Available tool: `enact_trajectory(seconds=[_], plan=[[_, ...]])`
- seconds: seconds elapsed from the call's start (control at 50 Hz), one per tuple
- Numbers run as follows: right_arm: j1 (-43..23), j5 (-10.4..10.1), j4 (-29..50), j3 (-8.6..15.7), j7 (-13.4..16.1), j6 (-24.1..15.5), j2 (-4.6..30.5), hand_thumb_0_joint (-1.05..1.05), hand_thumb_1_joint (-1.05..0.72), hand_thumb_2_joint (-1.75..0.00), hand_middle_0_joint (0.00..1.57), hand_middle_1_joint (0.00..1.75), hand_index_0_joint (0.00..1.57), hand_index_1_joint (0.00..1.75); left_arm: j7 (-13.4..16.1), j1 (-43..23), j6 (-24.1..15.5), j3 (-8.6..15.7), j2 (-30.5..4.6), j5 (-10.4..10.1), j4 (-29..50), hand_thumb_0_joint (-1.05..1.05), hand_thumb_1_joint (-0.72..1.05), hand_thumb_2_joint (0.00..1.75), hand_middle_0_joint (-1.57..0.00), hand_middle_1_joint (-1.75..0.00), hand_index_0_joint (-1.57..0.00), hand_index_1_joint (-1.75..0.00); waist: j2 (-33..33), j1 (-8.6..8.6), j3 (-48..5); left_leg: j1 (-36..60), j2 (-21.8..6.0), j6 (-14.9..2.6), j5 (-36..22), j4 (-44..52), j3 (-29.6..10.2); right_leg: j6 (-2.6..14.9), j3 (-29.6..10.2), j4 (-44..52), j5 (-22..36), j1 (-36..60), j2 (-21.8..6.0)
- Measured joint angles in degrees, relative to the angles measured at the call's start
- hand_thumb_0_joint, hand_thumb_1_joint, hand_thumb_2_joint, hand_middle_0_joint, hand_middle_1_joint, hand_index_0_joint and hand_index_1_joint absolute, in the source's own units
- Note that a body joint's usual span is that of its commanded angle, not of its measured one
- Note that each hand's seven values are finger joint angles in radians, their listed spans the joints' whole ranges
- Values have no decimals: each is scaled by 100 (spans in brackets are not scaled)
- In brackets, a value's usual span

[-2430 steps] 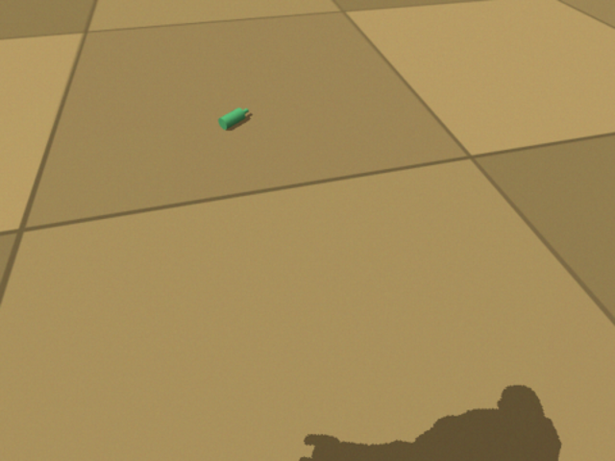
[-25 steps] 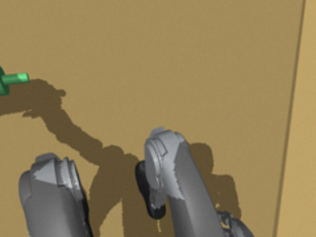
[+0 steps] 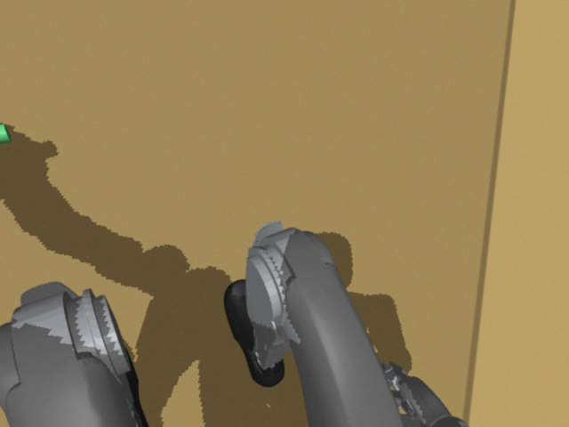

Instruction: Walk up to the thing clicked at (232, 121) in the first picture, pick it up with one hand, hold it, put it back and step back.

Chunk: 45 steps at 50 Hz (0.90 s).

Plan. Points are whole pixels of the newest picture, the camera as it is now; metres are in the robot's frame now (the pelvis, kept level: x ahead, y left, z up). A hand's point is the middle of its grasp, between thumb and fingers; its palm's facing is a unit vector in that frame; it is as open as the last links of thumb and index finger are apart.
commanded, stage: rest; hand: left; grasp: from above
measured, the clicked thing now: out of the picture +0.49 +0.33 -0.26
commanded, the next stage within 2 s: open in 0.74 s
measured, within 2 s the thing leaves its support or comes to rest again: rests again in 1.22 s
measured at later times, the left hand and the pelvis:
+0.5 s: hand out of the picture +0.47 +0.34 -0.24, palm faces -0.47 -0.12 -0.88, open 9.6 cm; pelvis +0.00 +0.00 +0.00, yaw -2 degrees
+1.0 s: hand out of the picture +0.47 +0.34 -0.25, palm faces -0.46 -0.11 -0.88, open 9.8 cm; pelvis -0.01 +0.00 -0.01, yaw -3 degrees
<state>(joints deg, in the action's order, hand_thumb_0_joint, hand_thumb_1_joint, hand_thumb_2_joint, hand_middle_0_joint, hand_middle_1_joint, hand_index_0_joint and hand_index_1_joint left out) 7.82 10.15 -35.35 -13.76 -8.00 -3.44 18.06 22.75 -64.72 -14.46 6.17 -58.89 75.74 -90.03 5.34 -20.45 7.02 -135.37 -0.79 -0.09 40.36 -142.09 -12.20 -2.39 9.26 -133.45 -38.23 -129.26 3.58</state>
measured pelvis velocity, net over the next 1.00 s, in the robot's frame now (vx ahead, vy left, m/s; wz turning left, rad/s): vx -0.01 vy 0.00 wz -0.04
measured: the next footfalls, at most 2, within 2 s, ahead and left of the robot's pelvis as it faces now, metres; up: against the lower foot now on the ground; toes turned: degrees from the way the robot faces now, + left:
none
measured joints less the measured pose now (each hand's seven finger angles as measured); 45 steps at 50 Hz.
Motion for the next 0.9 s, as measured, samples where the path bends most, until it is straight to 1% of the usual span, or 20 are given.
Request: enact_trajectory(seconds=[0.2,0.3,0.52,0.7,0.84,0.9], plan=[[-24,59,66,-150,-5,-107,40,0,-90,-90,20,30,20,30,171,10,59,-3,-146,23,-99,1,14,21,-77,-38,-81,-33,123,-97,90,3,8,-5,35,-81,-96,-10,80,-2,-9,50,18],[-43,75,90,-217,-18,-155,54,0,-90,-90,20,30,20,30,239,-16,85,-49,-202,5,-174,0,14,22,-77,-38,-80,-34,166,-122,105,-4,1,-15,42,-102,-120,-20,99,4,-1,53,32],[-127,120,165,-383,-39,-278,80,0,-90,-90,20,30,20,30,292,-64,119,-110,-375,-35,-327,0,13,24,-75,-40,-79,-36,253,-196,238,38,-5,-24,38,-150,-177,-49,143,8,30,115,54],[-154,151,175,-519,-43,-312,108,0,-90,-90,20,30,20,30,384,-91,65,-157,-480,-60,-433,0,12,26,-74,-42,-78,-38,304,-216,285,44,-22,-34,27,-187,-226,-61,180,19,74,132,85],[-169,162,183,-579,-48,-354,126,0,-90,-90,20,30,20,30,436,-147,20,-230,-550,-56,-534,0,11,28,-74,-44,-77,-40,324,-234,303,47,-26,-47,29,-216,-248,-75,197,16,84,147,96],[-176,162,195,-603,-50,-383,142,0,-90,-90,20,30,20,30,428,-162,2,-226,-578,-42,-546,0,10,29,-74,-45,-77,-41,323,-240,316,42,-25,-50,25,-220,-252,-75,202,20,89,149,97]])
